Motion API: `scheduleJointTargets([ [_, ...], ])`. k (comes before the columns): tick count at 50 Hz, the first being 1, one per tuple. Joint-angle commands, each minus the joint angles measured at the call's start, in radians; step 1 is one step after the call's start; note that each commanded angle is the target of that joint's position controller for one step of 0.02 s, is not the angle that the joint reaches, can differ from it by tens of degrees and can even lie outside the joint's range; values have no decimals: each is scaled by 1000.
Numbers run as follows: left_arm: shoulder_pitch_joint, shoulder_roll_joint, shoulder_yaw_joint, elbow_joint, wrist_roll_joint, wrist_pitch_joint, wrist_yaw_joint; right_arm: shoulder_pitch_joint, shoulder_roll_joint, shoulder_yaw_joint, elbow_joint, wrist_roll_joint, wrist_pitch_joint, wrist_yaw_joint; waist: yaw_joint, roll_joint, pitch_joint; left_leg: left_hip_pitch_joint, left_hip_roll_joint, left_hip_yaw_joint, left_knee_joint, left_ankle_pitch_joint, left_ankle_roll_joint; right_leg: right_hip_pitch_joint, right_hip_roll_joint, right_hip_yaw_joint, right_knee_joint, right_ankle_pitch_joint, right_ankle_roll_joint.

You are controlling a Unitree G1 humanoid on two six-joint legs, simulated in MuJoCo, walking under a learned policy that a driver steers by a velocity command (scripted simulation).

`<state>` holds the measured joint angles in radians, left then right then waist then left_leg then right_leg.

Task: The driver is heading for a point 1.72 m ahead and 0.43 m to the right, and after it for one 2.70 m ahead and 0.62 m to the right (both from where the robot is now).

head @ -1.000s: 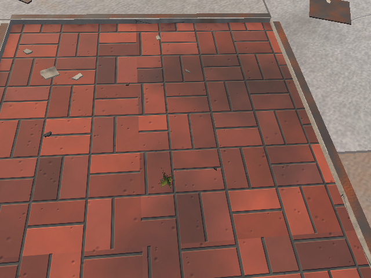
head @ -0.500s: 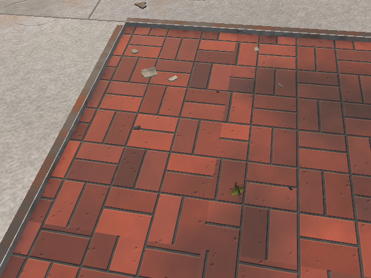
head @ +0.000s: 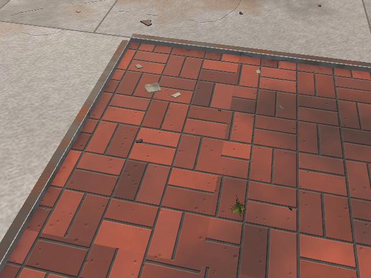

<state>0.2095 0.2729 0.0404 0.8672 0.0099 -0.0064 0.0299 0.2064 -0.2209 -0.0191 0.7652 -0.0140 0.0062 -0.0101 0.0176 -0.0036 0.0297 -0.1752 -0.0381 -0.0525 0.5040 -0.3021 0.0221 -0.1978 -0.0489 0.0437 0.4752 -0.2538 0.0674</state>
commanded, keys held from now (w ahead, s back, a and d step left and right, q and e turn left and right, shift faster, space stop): no key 0.70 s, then w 0.30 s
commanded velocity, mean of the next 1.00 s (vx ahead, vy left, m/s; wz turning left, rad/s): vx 0.07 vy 0.00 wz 0.01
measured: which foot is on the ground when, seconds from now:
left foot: down 0.00-0.94, up 0.96-1.00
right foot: down 0.00-1.00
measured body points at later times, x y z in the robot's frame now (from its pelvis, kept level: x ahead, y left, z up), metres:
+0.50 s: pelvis +0.00 -0.01 +0.00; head +0.01 +0.00 +0.45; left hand +0.05 +0.26 -0.14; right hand +0.06 -0.26 -0.14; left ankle -0.02 +0.11 -0.74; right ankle +0.00 -0.16 -0.74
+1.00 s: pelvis +0.05 -0.05 +0.00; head +0.05 -0.07 +0.44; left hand +0.04 +0.21 -0.14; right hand +0.06 -0.31 -0.16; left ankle -0.02 +0.10 -0.70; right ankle +0.01 -0.14 -0.74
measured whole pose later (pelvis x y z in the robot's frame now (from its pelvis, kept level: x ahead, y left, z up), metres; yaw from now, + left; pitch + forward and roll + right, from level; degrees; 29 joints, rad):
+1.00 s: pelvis +0.05 -0.05 +0.00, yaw +0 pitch +0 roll +0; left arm 0.35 0.21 0.03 1.09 -0.01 -0.10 -0.01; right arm 0.33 -0.26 -0.04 1.00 0.04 -0.04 -0.02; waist 0.02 0.04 -0.01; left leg -0.28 -0.01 -0.07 0.87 -0.46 0.04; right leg -0.20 0.02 -0.04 0.55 -0.35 -0.05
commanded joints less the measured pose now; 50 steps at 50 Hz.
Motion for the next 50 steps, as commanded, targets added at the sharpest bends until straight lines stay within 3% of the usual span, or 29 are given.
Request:
scheduleJointTargets([
  [1,-3,105,22,-23,-2,-10,7,-3,-124,-33,-39,2,-14,-3,-6,20,-28,-26,87,-90,-116,220,28,28,-7,2,-36,164,-3],
  [19,20,93,17,126,-9,4,21,46,-123,-28,114,10,-14,-15,-5,11,-2,-27,53,-38,-112,224,7,34,7,-10,-50,168,-19],
  [35,50,60,4,202,-10,8,24,87,-106,-13,212,13,-13,-24,-8,5,19,-41,42,-15,-118,176,-4,18,21,-19,-56,142,-29],
  [36,68,47,1,214,-10,9,24,104,-99,-12,225,13,-11,-25,-9,12,-2,-33,35,-10,-128,69,0,25,36,-37,-50,53,-31],
  [38,64,44,2,212,-20,9,26,110,-138,-24,227,26,-5,-31,-19,54,43,-81,45,-49,-160,-316,41,-49,87,-89,29,-226,-50],
  [39,46,42,1,199,-19,3,25,118,-156,-30,223,29,-7,-32,-28,85,87,-112,88,-114,-202,-460,73,-115,93,-95,75,-299,-62],
  [41,18,4,-9,172,-22,-29,11,165,-206,-47,228,38,-25,-28,-48,194,126,-104,242,-332,-310,-588,162,-212,83,-107,245,-223,-75],
  [42,11,1,-10,164,-27,-47,0,165,-213,-53,227,42,-33,-27,-48,207,148,-134,299,-415,-344,-574,201,-221,50,-73,303,-198,-92],
  [43,20,3,-8,161,-35,-62,-10,137,-203,-51,216,41,-41,-25,-28,199,162,-146,316,-429,-347,-531,210,-221,30,-58,302,-216,-113],
  [44,51,-3,-9,165,-41,-74,-18,92,-191,-48,201,46,-45,-22,3,191,166,-163,302,-387,-322,-473,193,-172,21,-59,209,-228,-135],
  [46,215,13,5,235,-34,-87,-25,-5,-159,-39,164,53,-44,-17,82,101,128,-286,168,-190,-164,-277,110,130,55,-69,-34,-66,-141],
  [47,336,71,23,266,-24,-87,-24,-19,-99,-22,151,40,-53,-12,112,-79,57,-373,68,-40,128,-144,51,276,-84,150,-134,-120,-163],
  [48,447,212,52,276,-25,-95,-39,-28,-69,-17,104,41,-71,-18,128,-333,19,-542,-33,59,397,-221,10,359,-300,577,-302,-259,-296],
  [49,383,150,29,259,-8,-109,-44,-24,-110,-27,105,59,-86,-17,83,-214,59,-608,16,-36,590,-255,23,306,-358,692,-335,-320,-340],
  [50,305,94,15,229,-13,-118,-43,-6,-113,-28,115,69,-98,-6,46,-133,120,-661,64,-60,662,-158,44,280,-332,587,-328,-290,-318],
])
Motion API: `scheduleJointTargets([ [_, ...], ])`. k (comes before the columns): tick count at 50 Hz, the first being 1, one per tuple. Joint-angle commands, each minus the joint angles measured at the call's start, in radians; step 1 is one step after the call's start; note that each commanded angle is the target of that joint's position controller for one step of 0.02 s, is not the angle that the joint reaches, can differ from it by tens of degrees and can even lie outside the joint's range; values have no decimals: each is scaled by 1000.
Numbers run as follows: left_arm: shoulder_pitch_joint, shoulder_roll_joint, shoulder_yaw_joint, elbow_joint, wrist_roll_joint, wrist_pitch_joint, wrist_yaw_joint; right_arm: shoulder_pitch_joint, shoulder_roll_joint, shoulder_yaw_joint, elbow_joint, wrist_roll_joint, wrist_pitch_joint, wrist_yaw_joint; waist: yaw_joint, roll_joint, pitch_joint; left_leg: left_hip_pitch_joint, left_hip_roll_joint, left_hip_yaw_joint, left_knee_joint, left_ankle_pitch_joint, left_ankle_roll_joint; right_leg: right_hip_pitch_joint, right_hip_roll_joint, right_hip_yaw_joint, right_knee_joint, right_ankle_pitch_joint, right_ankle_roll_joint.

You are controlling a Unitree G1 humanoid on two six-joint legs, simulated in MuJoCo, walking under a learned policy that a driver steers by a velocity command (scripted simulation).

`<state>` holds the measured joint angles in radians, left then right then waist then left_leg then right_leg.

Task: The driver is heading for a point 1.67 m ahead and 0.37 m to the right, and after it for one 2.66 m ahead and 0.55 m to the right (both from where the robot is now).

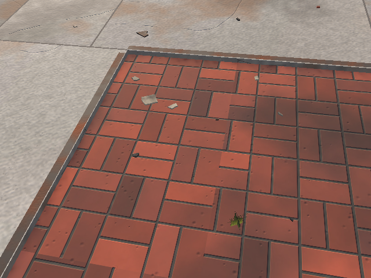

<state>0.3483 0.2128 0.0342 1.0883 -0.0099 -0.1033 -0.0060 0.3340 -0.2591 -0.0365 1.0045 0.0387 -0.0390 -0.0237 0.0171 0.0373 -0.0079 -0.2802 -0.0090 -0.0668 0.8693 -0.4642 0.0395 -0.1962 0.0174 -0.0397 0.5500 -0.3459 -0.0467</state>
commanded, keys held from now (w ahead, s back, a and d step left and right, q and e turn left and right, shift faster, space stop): w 0.66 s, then w+e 0.34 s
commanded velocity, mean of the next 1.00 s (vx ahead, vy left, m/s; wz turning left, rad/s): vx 0.46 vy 0.00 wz -0.10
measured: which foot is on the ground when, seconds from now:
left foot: up 0.00-0.38, down 0.40-0.96, up 0.98-1.00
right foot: down 0.00-0.40, up 0.42-0.92, down 0.94-1.00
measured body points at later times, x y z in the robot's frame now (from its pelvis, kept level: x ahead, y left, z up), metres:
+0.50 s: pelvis +0.25 +0.05 +0.00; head +0.28 +0.05 +0.44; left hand +0.22 +0.30 -0.15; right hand +0.41 -0.21 -0.12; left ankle +0.33 +0.13 -0.73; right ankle +0.08 -0.09 -0.63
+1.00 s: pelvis +0.54 -0.02 -0.01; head +0.58 -0.03 +0.43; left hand +0.75 +0.21 -0.11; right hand +0.52 -0.29 -0.16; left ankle +0.37 +0.14 -0.67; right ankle +0.64 -0.10 -0.73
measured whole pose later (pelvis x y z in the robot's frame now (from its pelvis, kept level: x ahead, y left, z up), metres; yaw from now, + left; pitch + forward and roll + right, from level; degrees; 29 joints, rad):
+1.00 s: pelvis +0.54 -0.02 -0.01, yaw -8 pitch +2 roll +1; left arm 0.09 0.26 0.06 0.79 -0.02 -0.08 -0.05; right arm 0.31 -0.27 -0.04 0.98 0.00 -0.08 0.00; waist -0.03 0.00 0.05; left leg -0.15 0.02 0.04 0.95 -0.46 0.00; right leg -0.50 0.03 -0.04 0.61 -0.15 -0.10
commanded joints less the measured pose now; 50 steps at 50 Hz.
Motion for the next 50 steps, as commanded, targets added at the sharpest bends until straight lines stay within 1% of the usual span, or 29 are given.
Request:
scheduleJointTargets([
  [1,120,135,15,-13,3,-24,-10,-116,-70,-12,-106,10,-61,15,29,-144,154,-558,70,-28,296,98,39,275,-344,549,-405,-134,-168],
  [3,107,95,0,-23,3,-15,-12,-165,-97,-28,-112,-10,-70,25,28,-126,144,-541,112,8,216,224,37,285,-273,365,-413,114,-113],
  [5,164,79,-8,-14,10,-2,-3,-189,-64,-26,-117,-15,-65,40,38,-146,109,-506,109,55,154,280,13,299,-230,255,-406,327,-106],
  [9,171,131,-4,-35,16,16,22,-364,-6,-2,-187,-15,-57,48,61,-118,139,-439,80,104,-111,398,-33,201,-204,159,-444,408,-118],
  [14,207,159,11,-27,-4,16,30,-482,-35,4,-241,-5,-58,65,58,-139,181,-338,52,107,-299,482,-7,202,-247,125,-466,426,-122],
  [16,187,170,20,-32,-6,22,30,-469,-63,-6,-249,-6,-64,72,21,-139,153,-291,40,102,-336,453,25,270,-271,107,-407,576,-104],
  [17,171,183,25,-39,-2,27,30,-426,-87,-17,-242,-7,-67,72,-12,-153,107,-216,16,115,-334,430,42,296,-276,97,-342,753,-93],
  [18,154,193,31,-46,3,35,30,-333,-118,-34,-218,-8,-66,68,-66,-172,35,-88,-15,135,-324,407,64,303,-268,78,-224,941,-80],
  [19,138,185,28,-57,11,44,29,-163,-156,-59,-165,-3,-61,61,-147,-167,-68,124,-38,148,-333,411,92,253,-227,50,-30,1023,-54],
  [20,131,164,16,-82,23,46,26,23,-209,-78,-121,-11,-54,49,-215,-104,-193,437,107,-21,-310,351,147,27,-186,39,256,783,-28],
  [21,270,-1,-27,-91,17,26,11,122,-284,-92,-90,-28,-50,53,-135,188,-378,760,379,-548,-439,56,324,-340,22,44,661,55,38],
  [22,206,66,-13,-84,-7,-7,5,83,-189,-64,-88,-25,-52,56,-157,153,-339,695,382,-720,-601,-25,302,-448,22,190,800,-202,11],
  [23,93,141,11,-131,-41,-26,2,-27,-146,-49,-100,-23,-59,56,-121,126,-148,532,352,-562,-622,19,247,-532,-34,165,837,-137,-10],
  [24,32,152,14,-147,-43,-33,9,-126,-118,-39,-121,-25,-66,58,-83,29,-63,359,320,-419,-647,154,222,-491,-92,142,793,-35,-16],
  [25,9,149,23,-148,-29,-30,18,-175,-88,-31,-127,-35,-72,64,-49,-12,-17,227,281,-307,-670,273,204,-440,-127,126,738,29,-13],
  [26,35,127,26,-144,-20,-16,22,-196,-67,-24,-122,-45,-77,67,-10,13,-10,143,242,-223,-697,324,189,-367,-158,133,694,67,-11],
  [28,57,88,26,-143,-14,9,24,-181,-57,-21,-100,-41,-81,69,17,34,9,60,211,-146,-740,362,197,-320,-172,117,634,75,-1],
  [31,-57,104,33,-197,0,22,29,-123,-105,-28,-71,-40,-84,48,8,19,68,34,211,-96,-788,390,217,-420,-191,100,498,174,35],
  [33,-150,106,33,-231,5,18,25,-81,-122,-30,-60,-39,-78,33,-16,4,82,72,205,-73,-794,415,206,-476,-188,93,356,293,49],
  [36,-251,83,20,-256,-3,9,7,-42,-145,-32,-52,-36,-73,20,-51,6,80,108,181,22,-797,452,168,-432,-150,51,152,452,43],
  [41,-383,90,11,-322,-17,11,-25,48,-152,-37,-9,-29,-56,16,-91,-10,104,313,251,82,-753,479,145,-487,-116,56,34,419,4],
  [43,-396,103,13,-347,-16,9,-41,43,-161,-43,-10,-29,-41,13,-81,-4,98,393,276,102,-691,571,126,-494,-100,42,16,330,-25],
  [44,-376,116,18,-353,-15,8,-48,27,-173,-47,-18,-29,-34,12,-62,11,78,410,279,120,-636,708,114,-448,-78,17,14,279,-41],
  [45,-323,140,30,-349,-13,10,-51,10,-186,-50,-29,-32,-26,9,-28,31,34,416,274,140,-543,902,100,-357,-43,-17,18,237,-60],
  [46,-193,176,54,-321,-13,13,-51,-10,-187,-50,-41,-35,-14,4,44,30,-43,387,245,180,-362,1056,76,-188,5,-51,-4,240,-84],
  [47,-21,245,88,-279,-15,18,-43,-3,-170,-40,-65,-45,-9,-4,108,-9,-143,235,201,213,-109,988,38,80,-11,26,-8,263,-125],
  [48,94,369,122,-272,-7,23,-33,86,-63,-1,-111,-62,-33,10,80,-233,-289,-205,48,217,307,531,-36,495,-269,523,-48,128,-305],
  [49,97,309,100,-277,-11,23,-33,63,-61,7,-107,-53,-76,24,78,-248,-372,-413,-59,31,480,-79,-38,619,-370,881,-244,45,-368],
  [50,60,248,81,-282,-3,19,-30,-32,-149,-17,-137,-12,-108,38,90,-210,-254,-516,10,-42,526,-32,-6,546,-337,755,-259,47,-303],
])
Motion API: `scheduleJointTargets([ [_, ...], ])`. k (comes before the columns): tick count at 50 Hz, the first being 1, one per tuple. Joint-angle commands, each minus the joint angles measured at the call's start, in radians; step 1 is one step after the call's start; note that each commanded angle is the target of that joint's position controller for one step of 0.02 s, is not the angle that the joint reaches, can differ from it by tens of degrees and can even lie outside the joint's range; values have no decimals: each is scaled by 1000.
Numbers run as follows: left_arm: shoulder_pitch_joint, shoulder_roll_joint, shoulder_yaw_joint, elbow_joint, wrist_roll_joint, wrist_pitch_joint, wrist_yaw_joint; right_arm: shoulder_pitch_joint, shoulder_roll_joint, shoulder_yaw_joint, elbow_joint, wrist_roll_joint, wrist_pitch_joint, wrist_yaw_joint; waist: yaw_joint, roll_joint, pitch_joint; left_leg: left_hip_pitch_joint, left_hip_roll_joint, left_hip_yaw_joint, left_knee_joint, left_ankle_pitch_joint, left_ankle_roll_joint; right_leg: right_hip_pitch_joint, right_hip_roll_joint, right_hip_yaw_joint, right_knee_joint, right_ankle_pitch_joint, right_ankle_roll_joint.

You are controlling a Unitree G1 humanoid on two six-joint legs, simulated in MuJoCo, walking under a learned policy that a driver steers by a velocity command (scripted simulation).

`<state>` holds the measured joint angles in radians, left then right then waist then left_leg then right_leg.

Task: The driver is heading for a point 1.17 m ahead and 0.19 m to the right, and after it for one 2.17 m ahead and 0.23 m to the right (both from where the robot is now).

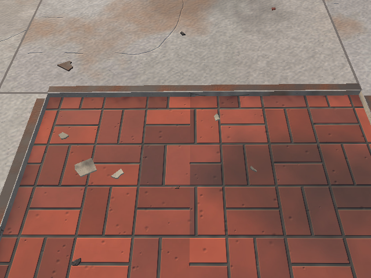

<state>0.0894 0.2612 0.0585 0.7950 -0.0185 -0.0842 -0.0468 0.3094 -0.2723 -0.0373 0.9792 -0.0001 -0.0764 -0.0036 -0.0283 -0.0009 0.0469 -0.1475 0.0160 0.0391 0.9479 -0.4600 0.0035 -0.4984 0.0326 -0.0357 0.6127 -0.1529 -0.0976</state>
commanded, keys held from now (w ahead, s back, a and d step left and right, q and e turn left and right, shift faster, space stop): w+e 0.54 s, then w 0.34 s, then no key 0.12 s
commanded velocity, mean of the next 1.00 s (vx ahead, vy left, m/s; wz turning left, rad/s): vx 0.49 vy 0.00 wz -0.41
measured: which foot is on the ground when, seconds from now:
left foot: up 0.00-0.42, down 0.44-0.96, up 0.98-1.00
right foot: down 0.00-0.44, up 0.46-0.92, down 0.94-1.00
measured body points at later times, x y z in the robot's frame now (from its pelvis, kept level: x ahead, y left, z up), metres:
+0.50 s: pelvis +0.30 +0.02 +0.01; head +0.33 +0.01 +0.46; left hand +0.40 +0.29 -0.12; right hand +0.44 -0.28 -0.07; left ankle +0.41 +0.10 -0.72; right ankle +0.12 -0.07 -0.66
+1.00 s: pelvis +0.53 -0.11 +0.01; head +0.56 -0.13 +0.45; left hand +0.83 +0.01 -0.06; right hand +0.40 -0.36 -0.13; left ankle +0.44 +0.10 -0.66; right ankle +0.57 -0.23 -0.72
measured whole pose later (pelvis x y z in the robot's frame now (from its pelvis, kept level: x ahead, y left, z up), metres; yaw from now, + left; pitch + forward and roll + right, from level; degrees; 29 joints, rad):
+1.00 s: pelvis +0.53 -0.11 +0.01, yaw -24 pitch +2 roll +1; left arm 0.05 0.26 0.03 0.63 0.02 -0.06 -0.03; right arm 0.35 -0.29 -0.04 0.94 0.01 -0.07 0.01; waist -0.07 -0.01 0.05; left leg -0.19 0.04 0.00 0.90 -0.51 -0.03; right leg -0.46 -0.01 -0.03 0.56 -0.13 -0.05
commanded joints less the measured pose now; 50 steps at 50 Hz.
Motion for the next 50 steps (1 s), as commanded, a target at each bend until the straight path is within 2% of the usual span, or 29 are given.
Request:
scheduleJointTargets([
  [1,249,168,48,-10,9,-3,14,-70,-143,-15,-131,38,-86,18,114,-92,-210,-646,33,-135,394,53,48,706,-310,603,-326,-66,-217],
  [2,181,141,39,-30,11,-3,14,-95,-137,-20,-131,23,-87,11,75,-8,-136,-598,69,-125,299,112,44,550,-270,494,-346,42,-195],
  [4,121,112,29,-59,23,-4,16,-81,-133,-33,-134,0,-61,2,15,-26,-98,-469,105,-128,180,162,25,378,-217,402,-392,162,-179],
  [7,159,155,41,-57,9,-8,33,-115,-97,-32,-162,-17,-33,-6,7,-36,-69,-459,88,-101,36,250,-29,288,-186,325,-422,255,-192],
  [12,241,174,49,-41,0,5,60,-314,-62,-21,-233,-8,-38,-1,74,-72,-33,-402,19,-88,-344,551,-53,242,-119,271,-410,135,-120],
  [16,292,169,51,-20,-8,15,64,-389,-90,-25,-277,6,-49,13,95,-86,-29,-365,-4,-117,-456,567,-38,320,-154,354,-350,79,-100],
  [19,285,172,55,-27,-3,28,74,-362,-129,-37,-281,9,-65,23,67,-109,-38,-322,-6,-131,-495,445,-11,404,-189,434,-257,120,-88],
  [20,273,167,54,-35,-1,34,75,-310,-140,-44,-269,9,-71,22,40,-123,-56,-252,-11,-115,-516,415,7,408,-180,446,-214,159,-79],
  [21,259,140,44,-48,2,36,72,-209,-167,-59,-244,1,-76,17,-10,-115,-119,-94,1,-110,-544,418,38,384,-129,423,-110,214,-53],
  [22,247,90,23,-71,15,33,66,-58,-215,-73,-229,-14,-78,9,-78,-45,-257,166,141,-229,-507,380,99,268,-68,352,138,129,-19],
  [23,390,15,1,-93,-6,21,63,56,-301,-96,-204,-23,-62,4,-31,254,-394,539,379,-649,-547,259,264,-100,86,214,473,-320,59],
  [24,418,99,8,-85,-24,17,66,56,-229,-83,-199,5,-54,11,-33,290,-384,548,432,-837,-615,47,285,-263,16,220,642,-448,69],
  [25,320,177,29,-86,-24,22,67,2,-145,-62,-223,8,-49,10,-59,160,-240,420,379,-684,-637,21,232,-304,-31,225,689,-360,75],
  [26,250,181,34,-101,-14,28,69,-52,-121,-53,-232,0,-41,9,-49,80,-152,285,332,-531,-652,120,192,-279,-71,185,674,-279,83],
  [27,207,167,36,-116,-2,29,68,-89,-102,-46,-227,-6,-37,9,-31,65,-83,172,290,-434,-682,229,180,-255,-97,176,625,-227,86],
  [28,202,144,36,-123,0,32,62,-98,-88,-39,-219,-14,-38,10,-9,86,-60,101,255,-364,-709,294,170,-210,-121,174,585,-194,82],
  [30,219,88,25,-128,-8,39,55,-86,-92,-41,-198,-11,-45,16,9,103,-50,37,227,-279,-757,360,186,-161,-129,150,529,-176,80],
  [32,190,64,16,-147,-2,41,54,-72,-119,-50,-177,-3,-53,21,15,86,-38,26,235,-230,-791,437,214,-178,-134,146,443,-141,86],
  [35,117,55,5,-173,8,32,45,-67,-147,-57,-160,7,-49,20,7,65,-34,46,223,-145,-809,532,216,-182,-141,119,267,3,90],
  [38,10,39,-7,-198,6,16,28,-31,-164,-56,-141,19,-35,16,-29,63,-13,40,190,-70,-808,544,188,-119,-125,57,87,139,87],
  [41,-81,50,-8,-233,-3,12,16,40,-185,-57,-108,27,-19,17,-58,72,7,104,222,-74,-789,534,179,-104,-104,32,-2,132,76],
  [43,-107,68,-3,-252,-5,10,9,59,-197,-59,-91,32,-5,15,-48,89,15,164,253,-81,-757,579,165,-97,-91,27,-46,70,52],
  [44,-95,81,2,-253,-3,9,7,58,-206,-60,-86,34,1,13,-29,97,6,183,261,-77,-723,647,155,-59,-78,17,-69,40,37],
  [45,-32,103,15,-238,6,7,9,39,-212,-60,-85,34,9,9,19,101,-27,187,241,-50,-629,833,133,48,-47,-1,-114,49,17],
  [46,100,140,37,-195,18,6,13,35,-202,-55,-85,32,14,5,87,86,-114,159,193,-10,-466,977,100,244,-14,-25,-163,127,-10],
  [47,233,199,57,-164,32,9,24,35,-170,-40,-105,14,9,-1,138,43,-232,7,141,23,-252,828,51,509,-112,67,-116,356,-49],
  [48,308,290,68,-160,59,17,35,120,-61,2,-137,-13,-9,7,114,-201,-382,-394,-8,46,150,227,-31,895,-407,472,-102,588,-220],
  [49,330,234,54,-153,44,26,33,152,-109,-8,-97,-4,-21,12,123,-201,-505,-438,-40,-114,314,-187,-41,886,-475,633,-164,718,-279],
  [50,261,192,36,-156,35,28,28,92,-172,-30,-112,26,-19,15,108,-141,-371,-487,16,-135,363,-162,-37,760,-427,455,-162,783,-240],
])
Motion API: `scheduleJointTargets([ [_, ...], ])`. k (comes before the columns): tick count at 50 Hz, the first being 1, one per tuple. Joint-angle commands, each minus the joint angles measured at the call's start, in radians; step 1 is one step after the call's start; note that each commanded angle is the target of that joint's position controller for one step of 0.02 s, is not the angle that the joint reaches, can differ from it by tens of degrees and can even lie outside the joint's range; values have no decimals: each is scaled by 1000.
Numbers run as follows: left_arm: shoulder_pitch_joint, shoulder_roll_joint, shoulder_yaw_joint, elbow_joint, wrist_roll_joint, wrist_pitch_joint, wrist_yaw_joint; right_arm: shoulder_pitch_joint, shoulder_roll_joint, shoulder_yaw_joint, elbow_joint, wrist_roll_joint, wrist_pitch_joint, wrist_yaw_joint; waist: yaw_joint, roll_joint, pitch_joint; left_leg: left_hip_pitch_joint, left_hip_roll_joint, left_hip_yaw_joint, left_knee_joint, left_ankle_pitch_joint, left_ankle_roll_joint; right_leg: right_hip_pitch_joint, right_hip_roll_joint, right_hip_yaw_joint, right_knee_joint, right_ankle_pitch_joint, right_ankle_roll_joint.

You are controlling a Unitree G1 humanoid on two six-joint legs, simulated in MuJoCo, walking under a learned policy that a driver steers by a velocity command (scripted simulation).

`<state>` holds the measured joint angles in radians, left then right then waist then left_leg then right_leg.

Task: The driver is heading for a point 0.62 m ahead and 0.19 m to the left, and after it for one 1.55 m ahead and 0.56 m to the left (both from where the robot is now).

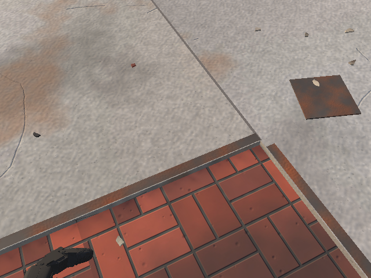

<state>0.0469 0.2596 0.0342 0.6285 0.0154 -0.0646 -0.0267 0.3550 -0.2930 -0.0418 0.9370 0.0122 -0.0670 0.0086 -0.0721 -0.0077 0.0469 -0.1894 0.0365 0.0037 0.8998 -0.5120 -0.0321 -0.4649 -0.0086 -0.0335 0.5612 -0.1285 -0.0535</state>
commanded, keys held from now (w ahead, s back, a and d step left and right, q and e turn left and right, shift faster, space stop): no key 0.02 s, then q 0.80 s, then no key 0.12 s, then w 0.06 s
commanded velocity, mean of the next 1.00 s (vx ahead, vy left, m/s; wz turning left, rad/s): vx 0.08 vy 0.00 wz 0.39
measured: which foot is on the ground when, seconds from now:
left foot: up 0.00-0.42, down 0.44-0.90, up 0.92-1.00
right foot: down 0.00-0.44, up 0.46-0.88, down 0.90-1.00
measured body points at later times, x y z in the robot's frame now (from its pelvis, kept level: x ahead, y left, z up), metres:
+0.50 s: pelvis +0.11 +0.03 +0.01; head +0.15 +0.07 +0.45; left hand +0.19 +0.34 -0.12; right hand +0.30 -0.22 -0.09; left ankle +0.12 +0.13 -0.73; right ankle +0.08 -0.10 -0.68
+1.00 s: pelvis +0.14 +0.00 +0.01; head +0.17 +0.00 +0.46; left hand +0.12 +0.32 -0.09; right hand +0.42 -0.17 -0.09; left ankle +0.09 +0.12 -0.68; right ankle +0.20 -0.10 -0.73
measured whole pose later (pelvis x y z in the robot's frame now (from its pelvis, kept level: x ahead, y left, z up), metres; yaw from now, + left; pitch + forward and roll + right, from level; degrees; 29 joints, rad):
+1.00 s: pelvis +0.14 +0.00 +0.01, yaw +28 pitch +1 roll +0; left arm 0.17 0.28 0.07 0.80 0.02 -0.02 0.01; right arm 0.14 -0.33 -0.08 0.69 0.01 0.04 -0.03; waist 0.01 0.05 0.02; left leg -0.44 -0.11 -0.17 0.88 -0.47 -0.01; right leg -0.26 0.03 0.04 0.47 -0.24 -0.02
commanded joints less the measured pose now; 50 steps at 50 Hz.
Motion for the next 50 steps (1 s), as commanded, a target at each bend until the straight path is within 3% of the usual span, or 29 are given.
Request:
scheduleJointTargets([
  [1,237,154,49,12,-9,5,5,-12,-131,-20,-81,18,-23,0,124,-98,-259,-467,34,-68,361,-58,1,604,-321,328,-129,746,-241],
  [2,177,123,42,14,-12,1,2,-29,-111,-20,-74,11,-10,-8,93,-54,-190,-451,60,-58,289,-1,-4,488,-279,254,-174,671,-208],
  [3,132,103,37,16,-10,-4,-1,-17,-102,-24,-65,8,11,-15,58,-65,-159,-370,81,-59,235,44,-10,375,-250,195,-222,623,-186],
  [5,88,95,38,36,14,-19,-2,36,-57,-20,-43,4,47,-25,14,-79,-158,-230,64,-56,184,142,-29,233,-235,109,-278,630,-191],
  [7,52,104,40,55,23,-29,6,16,-52,-23,-58,-1,62,-35,0,-105,-137,-210,58,-59,82,207,-39,189,-229,44,-304,601,-191],
  [11,73,155,58,91,9,-4,43,-112,-68,-28,-126,-4,70,-25,47,-99,-116,-250,64,-36,-51,322,-27,244,-254,7,-332,422,-187],
  [15,87,172,67,116,-5,30,58,-185,-81,-40,-182,-3,87,-9,75,-81,-87,-289,62,-16,-115,256,-8,319,-302,16,-313,277,-186],
  [18,86,191,76,123,-21,51,62,-209,-80,-48,-218,-1,96,7,78,-86,-81,-283,43,17,-189,188,17,374,-327,21,-241,288,-164],
  [20,74,194,80,127,-38,62,68,-178,-73,-53,-221,2,94,18,52,-78,-95,-195,6,61,-343,283,48,383,-306,-12,-143,313,-114],
  [21,116,179,79,144,-40,64,69,-151,-97,-64,-219,-2,89,16,46,-47,-110,-107,-9,43,-444,424,76,359,-261,-50,-57,269,-59],
  [22,147,147,71,142,-16,59,66,-102,-194,-94,-219,-5,86,1,51,117,-153,53,93,-125,-492,789,134,236,-168,-129,156,118,25],
  [23,102,96,52,91,26,52,60,-73,-293,-112,-234,-20,85,-14,55,353,-158,234,321,-464,-476,1198,334,-101,12,-141,443,-488,122],
  [24,48,115,54,82,14,47,55,-30,-237,-94,-235,-33,68,-6,-1,228,-267,263,357,-507,-492,1155,426,-161,34,51,608,-600,120],
  [25,26,139,61,79,-15,48,51,-72,-216,-90,-245,-28,53,-3,13,164,-233,246,305,-424,-498,1086,389,-199,11,90,657,-532,107],
  [26,32,140,65,91,-22,51,57,-128,-196,-88,-253,-12,46,-9,38,110,-202,220,252,-361,-497,989,330,-222,-9,100,634,-449,101],
  [27,25,152,70,97,-13,56,65,-167,-171,-80,-264,6,50,-16,49,82,-180,190,230,-339,-506,926,295,-225,-23,107,594,-389,104],
  [28,26,157,74,96,-10,60,70,-190,-163,-75,-271,10,57,-25,68,90,-175,139,208,-318,-518,902,281,-177,-22,108,569,-346,109],
  [30,46,133,70,98,-15,61,70,-191,-174,-78,-280,-2,68,-33,81,111,-186,110,181,-303,-529,896,277,-127,4,99,515,-290,120],
  [36,20,114,61,96,-19,63,66,-195,-201,-88,-297,0,86,-49,61,143,-168,44,146,-350,-542,666,261,-24,33,114,264,-216,146],
  [41,27,132,67,93,-26,44,50,-219,-196,-86,-310,0,98,-41,52,181,-142,10,128,-455,-529,564,247,69,53,124,102,-228,127],
  [44,114,133,70,121,-25,28,33,-247,-170,-72,-319,9,109,-47,97,176,-159,-2,89,-448,-456,566,193,223,39,88,-159,-52,91],
  [45,126,163,77,124,-13,27,33,-215,-142,-62,-315,5,110,-50,87,128,-162,-61,45,-415,-405,441,145,311,-39,142,-215,35,60],
  [46,113,221,83,106,6,33,38,-162,-86,-45,-311,-16,107,-47,44,-92,-168,-178,-74,-279,-206,143,86,394,-240,345,-255,186,-17],
  [47,102,253,86,108,38,35,35,-182,-126,-59,-345,-8,96,-48,37,-268,-112,-323,-169,-176,-38,-146,39,320,-380,548,-277,298,-205],
  [48,86,212,76,94,28,29,36,-167,-192,-76,-323,-14,88,-48,54,-183,-116,-337,-112,-205,123,-110,14,301,-385,553,-308,111,-251],
  [49,67,177,67,94,11,26,38,-169,-208,-85,-305,-5,89,-45,51,-138,-92,-364,-96,-197,168,-23,9,304,-312,472,-322,-115,-199],
  [50,68,166,63,102,-10,25,41,-160,-173,-79,-286,-10,93,-44,50,-133,-73,-399,-85,-179,168,41,-5,328,-247,423,-343,-319,-148],
])
Next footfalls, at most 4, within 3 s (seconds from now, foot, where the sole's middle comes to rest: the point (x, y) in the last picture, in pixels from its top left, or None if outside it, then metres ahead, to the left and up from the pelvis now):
0.44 left None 0.16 0.14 -0.76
0.90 right None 0.23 -0.08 -0.76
1.30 left None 0.15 0.17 -0.76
1.76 right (150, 243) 0.57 0.13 -0.76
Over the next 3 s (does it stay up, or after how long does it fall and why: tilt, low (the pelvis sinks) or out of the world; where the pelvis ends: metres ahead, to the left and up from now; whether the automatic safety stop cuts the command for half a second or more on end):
stays up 0.59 0.18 0.02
